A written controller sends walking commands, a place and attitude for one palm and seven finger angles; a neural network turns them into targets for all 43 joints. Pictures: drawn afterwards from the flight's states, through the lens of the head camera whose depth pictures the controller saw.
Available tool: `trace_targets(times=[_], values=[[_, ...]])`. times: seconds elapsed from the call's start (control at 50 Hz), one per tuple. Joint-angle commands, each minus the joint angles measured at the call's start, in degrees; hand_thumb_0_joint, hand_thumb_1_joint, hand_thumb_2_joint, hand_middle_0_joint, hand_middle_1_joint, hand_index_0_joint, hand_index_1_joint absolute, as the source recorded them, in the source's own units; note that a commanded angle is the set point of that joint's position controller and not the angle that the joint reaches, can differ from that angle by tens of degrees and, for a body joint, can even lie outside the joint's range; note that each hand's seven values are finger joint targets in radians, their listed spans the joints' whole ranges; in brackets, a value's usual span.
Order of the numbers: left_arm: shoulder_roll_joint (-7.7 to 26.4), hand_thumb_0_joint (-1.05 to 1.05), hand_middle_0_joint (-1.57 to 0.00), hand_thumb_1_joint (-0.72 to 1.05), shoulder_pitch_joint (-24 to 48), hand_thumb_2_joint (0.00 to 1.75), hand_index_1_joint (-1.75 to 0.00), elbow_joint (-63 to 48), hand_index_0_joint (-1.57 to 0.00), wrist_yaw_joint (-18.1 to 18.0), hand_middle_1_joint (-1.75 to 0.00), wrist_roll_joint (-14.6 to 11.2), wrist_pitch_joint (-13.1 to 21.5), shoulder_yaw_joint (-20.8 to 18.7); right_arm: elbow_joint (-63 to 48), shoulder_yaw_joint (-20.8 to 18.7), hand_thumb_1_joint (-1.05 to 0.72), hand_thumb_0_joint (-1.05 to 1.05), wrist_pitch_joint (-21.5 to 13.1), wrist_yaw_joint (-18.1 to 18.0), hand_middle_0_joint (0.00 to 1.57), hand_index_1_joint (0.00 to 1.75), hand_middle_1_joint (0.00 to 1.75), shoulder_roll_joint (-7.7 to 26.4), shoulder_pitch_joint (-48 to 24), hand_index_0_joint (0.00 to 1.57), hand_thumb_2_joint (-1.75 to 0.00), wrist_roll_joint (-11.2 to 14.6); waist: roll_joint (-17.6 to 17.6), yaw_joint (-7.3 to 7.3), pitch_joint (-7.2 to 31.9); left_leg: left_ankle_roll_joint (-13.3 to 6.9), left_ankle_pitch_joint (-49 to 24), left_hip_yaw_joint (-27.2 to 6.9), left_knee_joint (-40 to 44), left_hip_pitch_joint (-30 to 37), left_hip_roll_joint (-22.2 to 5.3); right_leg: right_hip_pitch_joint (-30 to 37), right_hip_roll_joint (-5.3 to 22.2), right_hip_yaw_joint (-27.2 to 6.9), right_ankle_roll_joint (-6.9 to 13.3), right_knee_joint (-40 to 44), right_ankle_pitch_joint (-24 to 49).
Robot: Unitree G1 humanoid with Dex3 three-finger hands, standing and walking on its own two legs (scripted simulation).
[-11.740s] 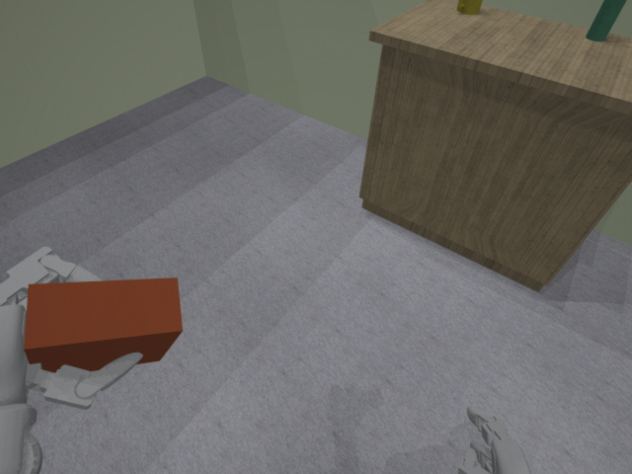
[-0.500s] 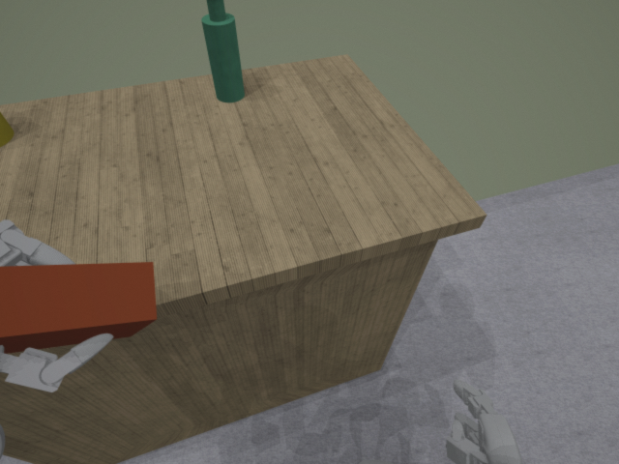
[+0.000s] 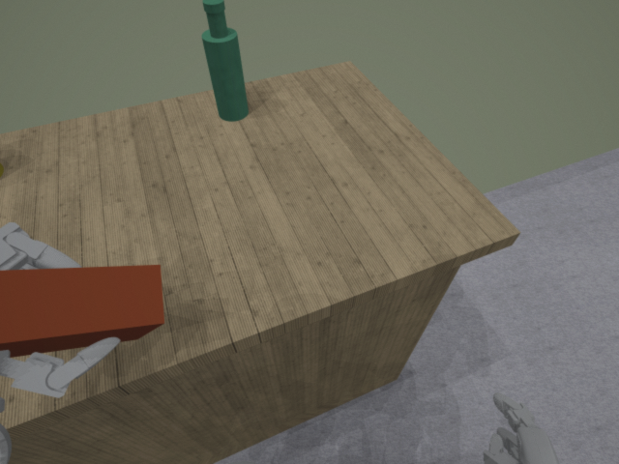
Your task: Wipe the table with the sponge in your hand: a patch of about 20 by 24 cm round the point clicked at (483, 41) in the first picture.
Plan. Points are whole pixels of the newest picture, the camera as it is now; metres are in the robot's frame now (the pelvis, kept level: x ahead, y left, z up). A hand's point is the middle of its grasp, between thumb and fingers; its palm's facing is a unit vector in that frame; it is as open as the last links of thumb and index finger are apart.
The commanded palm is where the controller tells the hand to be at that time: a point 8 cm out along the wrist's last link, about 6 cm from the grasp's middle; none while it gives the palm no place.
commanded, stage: come to a stop and stand still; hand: left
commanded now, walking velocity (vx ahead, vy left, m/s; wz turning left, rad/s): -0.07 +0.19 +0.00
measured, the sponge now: (103, 310) +0.23 +0.21 +0.16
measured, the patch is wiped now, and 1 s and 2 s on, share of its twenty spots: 0.00 0.00 0.00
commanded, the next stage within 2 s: look again from close up in 1.28 s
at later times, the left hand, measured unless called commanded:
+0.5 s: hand out of the picture +0.21 +0.29 +0.16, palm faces +0.43 -0.83 -0.35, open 9.6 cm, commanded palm +0.15 +0.31 +0.19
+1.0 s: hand out of the picture +0.26 +0.33 +0.17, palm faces +0.40 -0.83 -0.39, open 9.6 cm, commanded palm +0.19 +0.35 +0.19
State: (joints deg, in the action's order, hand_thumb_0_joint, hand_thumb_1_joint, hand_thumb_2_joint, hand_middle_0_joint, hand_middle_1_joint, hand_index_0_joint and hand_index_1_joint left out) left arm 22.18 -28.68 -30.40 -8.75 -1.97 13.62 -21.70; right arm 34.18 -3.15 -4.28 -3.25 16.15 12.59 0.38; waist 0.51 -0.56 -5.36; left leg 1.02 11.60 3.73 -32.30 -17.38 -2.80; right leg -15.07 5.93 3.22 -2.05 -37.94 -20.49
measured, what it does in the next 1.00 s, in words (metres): steps on the spot: right foot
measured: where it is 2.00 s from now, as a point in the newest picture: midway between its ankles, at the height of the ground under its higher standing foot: outside the picture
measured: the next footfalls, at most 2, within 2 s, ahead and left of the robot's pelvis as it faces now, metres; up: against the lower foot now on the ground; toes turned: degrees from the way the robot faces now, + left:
right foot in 0.20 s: +0.02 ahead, -0.06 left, +0.00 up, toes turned -3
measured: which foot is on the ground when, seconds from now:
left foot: down 0.00-1.00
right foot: down 0.00-0.02, up 0.04-0.18, down 0.20-1.00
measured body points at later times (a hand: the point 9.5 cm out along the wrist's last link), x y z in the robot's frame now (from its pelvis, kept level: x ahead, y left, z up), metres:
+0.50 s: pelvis -0.01 +0.04 +0.01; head -0.02 +0.04 +0.46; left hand +0.18 +0.33 +0.18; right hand +0.15 -0.18 -0.07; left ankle +0.05 +0.14 -0.72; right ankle -0.02 -0.06 -0.72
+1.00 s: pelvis +0.02 +0.07 +0.01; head +0.06 +0.10 +0.46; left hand +0.23 +0.38 +0.19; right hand +0.19 -0.15 -0.06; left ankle +0.04 +0.15 -0.72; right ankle -0.02 -0.06 -0.72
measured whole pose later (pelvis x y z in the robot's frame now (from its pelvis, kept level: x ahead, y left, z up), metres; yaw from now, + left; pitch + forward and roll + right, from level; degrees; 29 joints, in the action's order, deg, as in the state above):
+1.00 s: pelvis +0.02 +0.07 +0.01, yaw -2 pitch +0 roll -1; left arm 22.3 -22.6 -26.1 -6.7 -2.1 10.5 -23.8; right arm 33.1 1.5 -7.9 -1.5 10.7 11.6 0.6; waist 2.7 1.6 -3.8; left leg -3.5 13.5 5.7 -28.3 -15.3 0.1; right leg -8.7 -0.2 0.5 -0.7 -24.9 -16.5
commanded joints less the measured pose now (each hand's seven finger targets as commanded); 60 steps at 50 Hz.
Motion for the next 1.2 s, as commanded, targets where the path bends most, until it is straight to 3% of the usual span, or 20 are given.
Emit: trace_targets(times=[0.0,0.04,0.06,0.12,0.2,0.24,0.28,0.38,0.46,0.48,0.5,0.52,0.54,0.56,0.6,0.7,0.74,0.84,0.98,1.18], values=[[10.1,0.0,-1.2,0.1,4.6,1.3,-1.6,-12.4,-1.2,-0.9,-1.6,-0.6,3.1,-7.6,-10.0,-1.4,-0.9,0.0,-3.9,-0.2,0.2,0.3,0.3,3.8,-5.0,0.2,-0.9,0.9,-8.6,0.93,14.3,-5.7,-22.6,-9.1,7.1,9.3,-8.7,-3.2,-2.1,-0.5,0.9,-7.6,-1.7],[10.5,0.0,-1.2,0.1,4.0,1.3,-1.6,-12.4,-1.2,-0.4,-1.6,-0.6,2.9,-8.4,-9.8,-1.0,-0.9,0.0,-4.5,0.1,0.2,0.3,0.3,2.9,-5.2,0.2,-0.9,0.3,-17.8,0.78,12.4,-8.5,-29.1,-11.1,10.1,8.2,-10.4,-7.0,-4.1,1.6,0.6,-15.3,-11.2],[9.9,0.0,-1.2,0.1,6.1,1.3,-1.6,-13.3,-1.2,-0.3,-1.6,-0.4,3.0,-7.6,-8.9,-0.4,-0.9,0.0,-5.1,0.4,0.2,0.3,0.3,1.7,-4.5,0.2,-0.9,0.1,-15.0,0.7,12.2,-9.1,-24.8,-14.1,11.5,6.4,-11.8,-5.8,-3.8,0.0,1.0,-15.6,-12.1],[8.0,0.0,-1.2,0.1,8.9,1.3,-1.6,-15.4,-1.2,-0.7,-1.6,-0.4,2.5,-5.4,-7.8,0.4,-0.9,0.0,-6.3,0.6,0.2,0.3,0.3,1.8,-4.5,0.2,-0.9,0.0,-10.0,0.22,13.1,-7.2,-13.8,-12.3,11.7,6.8,-11.5,-1.3,-4.4,-1.3,1.6,-2.6,-4.3],[9.0,0.0,-1.2,0.1,8.7,1.3,-1.6,-14.5,-1.2,-0.6,-1.6,-0.6,1.3,-6.0,-8.1,1.9,-0.9,0.0,-6.2,0.9,0.2,0.3,0.3,1.5,-6.3,0.2,-0.9,-0.5,-10.9,0.66,12.7,-3.6,2.6,-10.3,12.4,1.5,-8.9,8.1,-5.1,-3.1,2.6,13.2,6.2],[8.6,0.0,-1.2,0.1,6.4,1.3,-1.6,-10.5,-1.2,-0.4,-1.6,-1.0,-0.1,-6.8,-8.4,1.6,-0.9,0.0,-5.3,0.8,0.2,0.3,0.3,1.3,-6.4,0.2,-0.9,-0.2,-0.7,0.97,11.2,-1.8,10.2,-6.3,9.8,1.7,-4.6,5.4,-3.8,-7.4,3.7,17.0,4.1],[6.6,0.0,-1.2,0.1,6.8,1.3,-1.6,-6.6,-1.2,0.3,-1.6,-1.8,-1.2,-4.8,-8.1,1.8,-0.9,0.0,-3.7,0.7,0.2,0.3,0.3,1.1,-5.9,0.2,-0.9,-0.2,1.9,0.36,7.9,-0.8,8.4,-4.2,5.5,5.1,-2.0,-2.8,-0.8,-11.8,5.6,21.6,-3.1],[5.4,0.0,-1.2,0.1,12.1,1.3,-1.6,-3.8,-1.2,0.6,-1.6,-1.5,-2.6,-1.8,-8.1,2.7,-0.9,0.0,-2.9,-0.6,0.2,0.3,0.3,1.5,-6.9,0.2,-0.9,0.1,-6.1,0.45,5.1,-2.2,19.5,-11.1,17.5,2.3,-6.3,-1.8,-6.0,-5.0,2.7,16.7,-4.0],[6.0,0.0,-1.2,0.1,14.0,1.3,-1.6,-7.3,-1.2,0.2,-1.6,-0.6,-2.2,-1.1,-8.7,2.8,-0.9,0.0,-3.9,-1.1,0.2,0.3,0.3,1.5,-7.8,0.2,-0.9,0.3,-8.8,0.94,6.1,-3.3,21.8,-11.5,20.4,-0.7,-6.5,4.5,-5.9,-3.9,2.6,15.5,0.6],[51.1,0.0,-1.2,0.1,67.4,1.3,-1.6,-16.6,-1.2,0.6,-1.6,8.6,3.7,-33.8,-7.2,0.3,-0.9,0.0,-6.3,-0.7,0.2,0.3,0.3,3.8,-1.2,0.2,-0.9,-2.4,8.4,5.0,-5.3,-5.2,3.2,-2.2,3.1,-9.2,-6.6,-5.2,1.0,-11.7,0.5,25.3,10.8],[17.8,0.0,-1.2,0.1,38.0,1.3,-1.6,11.4,-1.2,3.3,-1.6,2.7,0.8,-10.4,-3.8,3.0,-0.9,0.0,-6.2,0.3,0.2,0.3,0.3,-2.4,-4.9,0.2,-0.9,-0.3,10.3,1.84,7.6,-3.3,-1.5,-3.8,-2.4,4.7,2.1,-7.1,2.6,-16.2,5.2,22.8,11.0],[12.6,0.0,-1.2,0.1,23.4,1.3,-1.6,5.3,-1.2,3.4,-1.6,0.5,1.0,-7.2,-7.8,1.6,-0.9,0.0,-6.6,0.8,0.2,0.3,0.3,-0.1,-5.7,0.2,-0.9,0.5,6.1,4.05,5.8,-2.4,-1.8,-2.6,-1.6,5.9,0.5,-4.6,2.7,-18.1,2.6,24.8,17.7],[4.7,0.0,-1.2,0.1,19.6,1.3,-1.6,3.9,-1.2,3.4,-1.6,-0.1,0.8,-0.3,-10.1,1.0,-0.9,0.0,-7.3,1.8,0.2,0.3,0.3,0.7,-6.7,0.2,-0.9,1.7,-5.9,3.4,10.0,-2.5,-3.3,-0.5,2.2,9.3,0.2,-0.6,2.5,-15.5,3.4,20.2,20.7],[7.4,0.0,-1.2,0.1,20.4,1.3,-1.6,-4.2,-1.2,3.1,-1.6,-0.5,2.1,-2.1,-9.6,0.0,-0.9,0.0,-7.5,2.2,0.2,0.3,0.3,2.6,-4.7,0.2,-0.9,1.3,-10.4,2.65,13.7,-2.9,-3.7,-1.7,5.2,9.8,0.2,3.3,1.2,-13.4,2.7,17.6,18.6],[6.5,0.0,-1.2,0.1,15.1,1.3,-1.6,-10.5,-1.2,3.1,-1.6,-0.6,3.1,-1.1,-9.6,0.0,-0.9,0.0,-8.2,3.4,0.2,0.3,0.3,2.6,-5.7,0.2,-0.9,1.1,-10.8,3.35,16.7,-3.4,-7.4,-2.6,6.1,11.6,-0.8,5.3,-1.0,-11.6,1.0,15.9,17.3],[12.1,0.0,-1.2,0.1,2.7,1.3,-1.6,-11.8,-1.2,1.9,-1.6,-1.3,2.5,-9.4,-11.4,0.5,-0.9,0.0,-7.5,2.5,0.2,0.3,0.3,2.4,-7.0,0.2,-0.9,0.5,2.3,2.64,13.5,-2.9,0.7,-4.8,7.8,6.7,-1.7,4.2,-2.3,-8.3,3.2,17.9,8.5],[14.5,0.0,-1.2,0.1,1.3,1.3,-1.6,-9.5,-1.2,1.4,-1.6,-1.7,2.3,-13.3,-11.0,0.7,-0.9,0.0,-6.6,1.4,0.2,0.3,0.3,2.4,-7.6,0.2,-0.9,0.4,2.2,2.3,11.7,-2.7,0.4,-5.3,8.9,7.8,-2.0,1.6,-2.9,-8.0,3.5,18.1,7.7],[12.1,0.0,-1.2,0.1,7.0,1.3,-1.6,-8.6,-1.2,1.5,-1.6,-1.6,2.2,-11.0,-10.4,1.2,-0.9,0.0,-6.2,0.2,0.2,0.3,0.3,2.3,-6.6,0.2,-0.9,0.6,-6.7,1.59,12.1,-3.4,-9.9,-5.7,10.0,9.8,-3.7,4.0,-4.2,-4.9,2.8,14.2,16.2],[6.2,0.0,-1.2,0.1,10.9,1.3,-1.6,-13.8,-1.2,1.8,-1.6,0.5,0.7,-1.9,-9.8,0.8,-0.9,0.0,-7.6,1.9,0.2,0.3,0.3,2.7,-4.6,0.2,-0.9,0.3,-6.9,1.25,16.1,-3.6,-27.8,-5.7,6.3,17.5,-4.8,3.7,-4.8,-2.8,2.4,12.6,19.3],[9.6,0.0,-1.2,0.1,7.6,1.3,-1.6,-12.3,-1.2,1.2,-1.6,-0.7,0.2,-7.8,-11.0,1.5,-0.9,0.0,-4.9,1.3,0.2,0.3,0.3,1.6,-6.4,0.2,-0.9,0.6,-5.1,1.53,13.3,-2.3,-17.0,-5.6,8.0,10.1,-3.5,8.0,-4.0,-3.5,3.0,15.3,19.5]])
